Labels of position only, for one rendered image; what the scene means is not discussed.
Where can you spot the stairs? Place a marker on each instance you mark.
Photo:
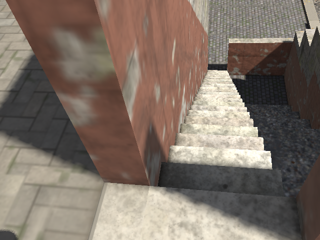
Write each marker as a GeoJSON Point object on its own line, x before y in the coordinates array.
{"type": "Point", "coordinates": [218, 148]}

